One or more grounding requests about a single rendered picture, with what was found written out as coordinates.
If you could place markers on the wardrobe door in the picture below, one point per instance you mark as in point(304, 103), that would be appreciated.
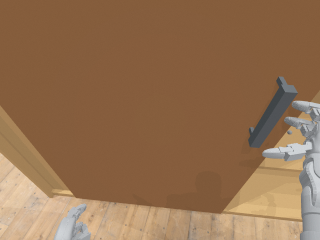
point(149, 102)
point(14, 136)

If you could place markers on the handle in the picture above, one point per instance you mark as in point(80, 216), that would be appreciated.
point(278, 105)

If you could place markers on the robot right forearm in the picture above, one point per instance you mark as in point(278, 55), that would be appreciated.
point(310, 197)

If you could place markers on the left robot hand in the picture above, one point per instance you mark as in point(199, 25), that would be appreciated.
point(68, 228)

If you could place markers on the right robot hand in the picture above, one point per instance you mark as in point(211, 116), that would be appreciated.
point(309, 129)

